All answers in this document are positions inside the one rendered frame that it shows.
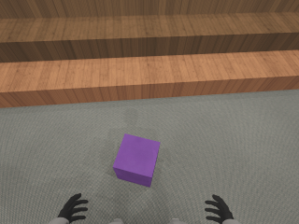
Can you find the carton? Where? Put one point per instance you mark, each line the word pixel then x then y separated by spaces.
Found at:
pixel 136 159

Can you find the robot left hand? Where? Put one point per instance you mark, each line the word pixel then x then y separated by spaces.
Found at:
pixel 69 209

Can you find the robot right hand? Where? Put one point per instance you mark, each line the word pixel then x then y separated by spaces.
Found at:
pixel 223 210

